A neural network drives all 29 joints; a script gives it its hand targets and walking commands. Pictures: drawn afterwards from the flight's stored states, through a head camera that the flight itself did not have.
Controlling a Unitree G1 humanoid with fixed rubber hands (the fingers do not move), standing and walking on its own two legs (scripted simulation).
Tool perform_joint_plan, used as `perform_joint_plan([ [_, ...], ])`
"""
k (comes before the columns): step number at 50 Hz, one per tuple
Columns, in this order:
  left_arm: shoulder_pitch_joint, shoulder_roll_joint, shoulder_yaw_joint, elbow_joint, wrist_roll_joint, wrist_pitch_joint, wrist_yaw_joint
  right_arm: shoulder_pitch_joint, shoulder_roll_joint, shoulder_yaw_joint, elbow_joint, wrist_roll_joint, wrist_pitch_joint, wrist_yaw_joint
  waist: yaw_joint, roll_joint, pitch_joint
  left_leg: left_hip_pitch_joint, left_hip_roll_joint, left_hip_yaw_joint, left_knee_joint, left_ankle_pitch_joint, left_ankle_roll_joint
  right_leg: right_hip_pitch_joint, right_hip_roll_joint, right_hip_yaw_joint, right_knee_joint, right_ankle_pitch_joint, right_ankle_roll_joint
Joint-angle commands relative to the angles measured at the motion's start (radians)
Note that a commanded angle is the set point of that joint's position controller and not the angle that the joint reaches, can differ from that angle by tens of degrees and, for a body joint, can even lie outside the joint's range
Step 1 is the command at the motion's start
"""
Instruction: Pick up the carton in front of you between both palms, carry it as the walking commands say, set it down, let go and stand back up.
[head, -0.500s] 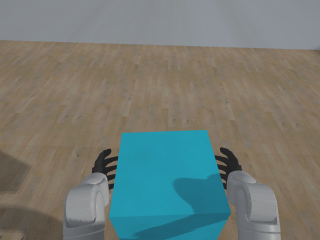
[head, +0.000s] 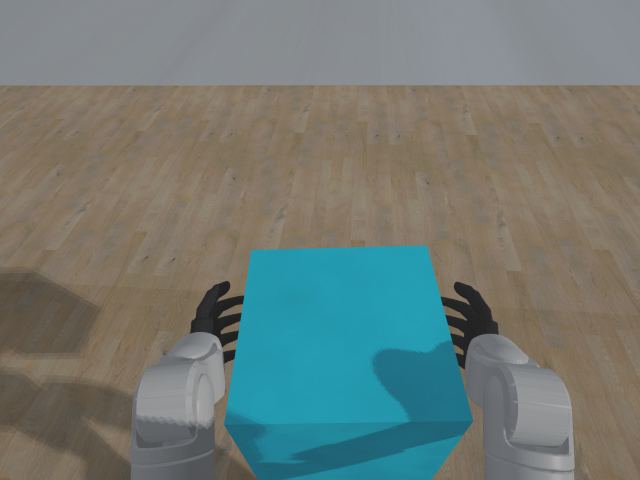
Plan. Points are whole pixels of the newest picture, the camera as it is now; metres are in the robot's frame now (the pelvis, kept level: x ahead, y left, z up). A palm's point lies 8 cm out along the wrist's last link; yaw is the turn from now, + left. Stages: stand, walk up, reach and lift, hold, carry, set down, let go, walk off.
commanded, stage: carry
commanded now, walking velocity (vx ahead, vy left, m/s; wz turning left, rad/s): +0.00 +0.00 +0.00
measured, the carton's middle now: (341, 373) +0.27 +0.00 +0.00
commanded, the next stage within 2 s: none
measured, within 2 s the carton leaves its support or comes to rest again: neither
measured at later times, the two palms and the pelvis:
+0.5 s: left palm (198, 304) +0.33 +0.17 +0.08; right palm (445, 297) +0.33 -0.13 +0.08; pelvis +0.07 +0.02 -0.01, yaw +0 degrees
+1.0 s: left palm (195, 343) +0.29 +0.17 +0.06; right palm (452, 339) +0.29 -0.13 +0.06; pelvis +0.02 +0.02 +0.00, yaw +0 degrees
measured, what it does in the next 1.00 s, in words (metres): stands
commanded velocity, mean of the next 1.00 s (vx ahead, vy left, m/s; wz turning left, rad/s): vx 0.00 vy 0.00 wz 0.00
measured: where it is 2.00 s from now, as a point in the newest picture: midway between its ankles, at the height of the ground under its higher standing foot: outside the picture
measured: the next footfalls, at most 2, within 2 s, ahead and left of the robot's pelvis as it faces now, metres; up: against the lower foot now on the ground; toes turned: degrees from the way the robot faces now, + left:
none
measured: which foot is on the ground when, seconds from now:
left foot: down 0.00-1.00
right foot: down 0.00-1.00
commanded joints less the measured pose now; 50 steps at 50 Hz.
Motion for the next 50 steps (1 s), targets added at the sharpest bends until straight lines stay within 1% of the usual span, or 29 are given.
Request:
perform_joint_plan([
  [1,-0.414,-0.941,-0.703,-0.099,-0.414,-0.009,-0.261,-0.471,0.927,0.756,-0.099,0.426,-0.018,0.253,-0.006,-0.145,-0.416,0.064,0.044,-0.003,-0.158,0.239,-0.003,0.354,-0.203,0.163,-0.053,0.292,0.015],
  [2,-0.44,-0.938,-0.708,-0.112,-0.419,-0.008,-0.262,-0.481,0.926,0.754,-0.107,0.423,-0.018,0.25,-0.006,-0.105,-0.397,0.054,0.078,-0.022,-0.156,0.291,-0.007,0.355,-0.179,0.133,-0.01,0.309,0.027],
  [3,-0.43,-0.931,-0.706,-0.1,-0.416,-0.005,-0.261,-0.479,0.912,0.748,-0.107,0.42,-0.012,0.25,-0.002,-0.074,-0.385,0.063,0.109,-0.034,-0.104,0.402,-0.007,0.32,-0.161,0.132,0.02,0.341,0.037],
  [4,-0.422,-0.919,-0.704,-0.09,-0.412,0.001,-0.259,-0.463,0.901,0.74,-0.087,0.414,-0.007,0.25,-0.002,-0.051,-0.368,0.059,0.118,-0.031,-0.068,0.463,-0.006,0.307,-0.156,0.127,0.043,0.402,0.041],
  [7,-0.365,-0.888,-0.696,-0.026,-0.389,0.014,-0.257,-0.391,0.87,0.719,-0.011,0.397,0.005,0.256,-0.003,-0.03,-0.355,0.057,0.11,-0.026,-0.026,0.631,-0.005,0.285,-0.155,0.128,0.122,0.564,0.031],
  [8,-0.364,-0.886,-0.697,-0.015,-0.386,0.015,-0.257,-0.384,0.869,0.714,0.007,0.395,0.005,0.258,-0.002,-0.022,-0.352,0.058,0.107,-0.023,-0.013,0.682,-0.006,0.274,-0.153,0.125,0.139,0.598,0.03],
  [10,-0.386,-0.895,-0.703,-0.01,-0.388,0.013,-0.258,-0.4,0.879,0.712,0.019,0.398,0.001,0.263,-0.003,-0.014,-0.345,0.063,0.105,-0.02,-0.003,0.74,-0.005,0.25,-0.144,0.118,0.159,0.598,0.034],
  [13,-0.432,-0.914,-0.714,-0.03,-0.402,0.007,-0.258,-0.444,0.9,0.715,0.002,0.412,-0.007,0.266,-0.005,-0.006,-0.332,0.082,0.107,-0.016,-0.001,0.793,0.0,0.212,-0.127,0.111,0.171,0.528,0.042],
  [15,-0.445,-0.918,-0.719,-0.045,-0.409,0.004,-0.256,-0.455,0.904,0.717,-0.012,0.417,-0.01,0.264,-0.006,-0.003,-0.331,0.098,0.11,-0.015,0.001,0.818,0.004,0.199,-0.121,0.11,0.174,0.489,0.046],
  [18,-0.436,-0.914,-0.72,-0.055,-0.41,0.004,-0.254,-0.446,0.901,0.717,-0.023,0.416,-0.011,0.26,-0.007,-0.006,-0.34,0.115,0.111,-0.012,0.008,0.834,0.008,0.198,-0.119,0.112,0.178,0.471,0.047],
  [23,-0.416,-0.907,-0.719,-0.058,-0.407,0.006,-0.254,-0.429,0.894,0.719,-0.029,0.412,-0.01,0.258,-0.008,-0.017,-0.347,0.114,0.11,-0.006,0.01,0.79,0.011,0.205,-0.125,0.119,0.182,0.466,0.043],
  [28,-0.414,-0.905,-0.717,-0.056,-0.405,0.007,-0.255,-0.432,0.89,0.723,-0.032,0.413,-0.008,0.259,-0.008,-0.016,-0.331,0.105,0.115,-0.004,0.001,0.729,0.021,0.185,-0.128,0.125,0.181,0.38,0.041],
  [31,-0.422,-0.907,-0.719,-0.054,-0.406,0.007,-0.257,-0.438,0.893,0.726,-0.028,0.412,-0.01,0.261,-0.008,-0.022,-0.313,0.076,0.112,-0.003,-0.012,0.637,0.025,0.188,-0.133,0.131,0.164,0.351,0.041],
  [35,-0.413,-0.909,-0.724,-0.015,-0.393,-0.005,-0.263,-0.431,0.896,0.734,0.007,0.401,-0.022,0.266,-0.007,-0.034,-0.29,0.053,0.105,-0.005,-0.032,0.528,0.027,0.187,-0.14,0.14,0.139,0.336,0.04],
  [39,-0.41,-0.906,-0.723,0.037,-0.368,-0.04,-0.267,-0.432,0.893,0.737,0.058,0.377,-0.056,0.271,-0.006,-0.037,-0.266,0.033,0.104,-0.011,-0.054,0.444,0.031,0.178,-0.142,0.147,0.112,0.279,0.042],
  [44,-0.422,-0.894,-0.702,0.08,-0.335,-0.109,-0.269,-0.442,0.884,0.719,0.102,0.343,-0.126,0.271,-0.005,-0.038,-0.236,0.003,0.104,-0.02,-0.088,0.322,0.039,0.166,-0.142,0.156,0.074,0.18,0.044],
  [50,-0.402,-0.855,-0.654,0.14,-0.28,-0.192,-0.268,-0.418,0.847,0.672,0.161,0.288,-0.209,0.268,-0.005,-0.04,-0.233,-0.014,0.101,-0.025,-0.102,0.262,0.045,0.163,-0.142,0.162,0.052,0.129,0.044],
])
